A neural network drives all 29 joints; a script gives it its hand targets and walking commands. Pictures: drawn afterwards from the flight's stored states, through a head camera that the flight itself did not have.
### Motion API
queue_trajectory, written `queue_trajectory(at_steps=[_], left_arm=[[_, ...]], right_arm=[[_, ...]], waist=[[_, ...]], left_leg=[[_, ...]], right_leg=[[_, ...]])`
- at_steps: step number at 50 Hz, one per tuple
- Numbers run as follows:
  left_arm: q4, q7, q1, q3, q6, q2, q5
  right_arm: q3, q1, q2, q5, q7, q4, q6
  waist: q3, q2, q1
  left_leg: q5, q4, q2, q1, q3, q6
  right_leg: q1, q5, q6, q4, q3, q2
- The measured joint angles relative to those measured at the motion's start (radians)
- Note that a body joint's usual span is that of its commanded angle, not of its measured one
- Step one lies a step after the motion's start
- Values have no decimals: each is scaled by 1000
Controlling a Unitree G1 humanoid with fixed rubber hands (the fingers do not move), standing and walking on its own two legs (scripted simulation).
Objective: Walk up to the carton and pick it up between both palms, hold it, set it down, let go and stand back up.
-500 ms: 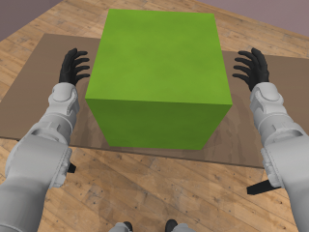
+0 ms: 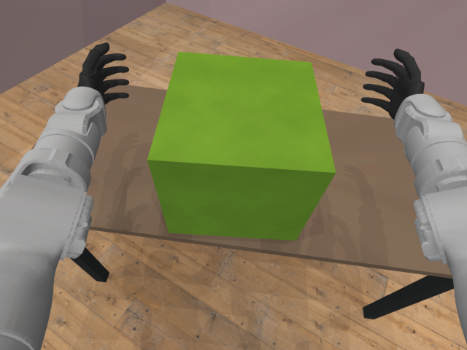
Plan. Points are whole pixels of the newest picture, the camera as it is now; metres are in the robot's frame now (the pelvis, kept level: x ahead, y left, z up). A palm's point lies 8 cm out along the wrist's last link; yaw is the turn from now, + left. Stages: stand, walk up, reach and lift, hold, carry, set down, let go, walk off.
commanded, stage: set down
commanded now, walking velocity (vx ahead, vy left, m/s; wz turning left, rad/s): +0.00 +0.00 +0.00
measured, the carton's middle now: (238, 149) +0.51 +0.01 +0.00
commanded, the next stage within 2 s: none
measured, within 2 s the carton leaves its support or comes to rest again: neither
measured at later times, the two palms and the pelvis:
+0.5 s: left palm (86, 61) +0.47 +0.25 +0.22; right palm (427, 80) +0.47 -0.26 +0.23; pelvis +0.02 +0.01 +0.02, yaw -1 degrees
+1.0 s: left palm (86, 135) +0.40 +0.25 +0.14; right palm (403, 156) +0.40 -0.25 +0.13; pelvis +0.03 +0.01 +0.02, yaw +0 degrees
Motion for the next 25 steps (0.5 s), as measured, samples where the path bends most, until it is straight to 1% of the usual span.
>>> queue_trajectory(at_steps=[3, 6, 8, 11, 15, 19, 22, 25], left_arm=[[-46, 11, 27, 2, -6, 1, 4], [-116, 23, 56, 21, 17, -2, 19], [-179, 29, 76, 43, 47, -4, 33], [-292, 33, 107, 87, 118, -5, 59], [-433, 32, 137, 148, 245, 5, 85], [-521, 27, 146, 200, 363, 25, 103], [-554, 15, 155, 230, 422, 39, 119], [-577, -1, 186, 254, 446, 45, 140]], right_arm=[[-17, 9, 11, -6, 9, -16, -12], [-43, 21, 19, -12, 9, -26, -19], [-59, 33, 16, -14, 6, -46, -21], [-73, 53, -2, -10, -2, -100, -7], [-77, 71, -43, 0, -15, -192, 58], [-70, 73, -81, 14, -20, -270, 148], [-63, 79, -93, 22, -24, -313, 204], [-63, 108, -86, 21, -30, -352, 236]], waist=[[1, 0, -8], [-9, 8, -7], [-14, 17, -1], [-8, 32, 7], [20, 41, 11], [56, 38, 9], [81, 33, 7], [100, 31, 0]], left_leg=[[5, -8, -3, -6, -10, -4], [5, -11, -1, -21, -14, -6], [4, -12, 2, -26, -14, -6], [2, -23, 5, -8, -9, -3], [6, -59, 5, 56, 6, 2], [15, -103, 4, 137, 22, 5], [21, -132, 4, 196, 30, 4], [26, -155, 4, 249, 30, 3]], right_leg=[[3, 6, 2, -17, -9, -3], [-3, 16, 4, -39, -14, -1], [0, 23, 6, -56, -14, 2], [24, 33, 10, -85, -8, 7], [82, 41, 14, -118, 5, 8], [147, 43, 15, -141, 20, 7], [197, 44, 14, -157, 27, 8], [246, 44, 12, -171, 27, 9]])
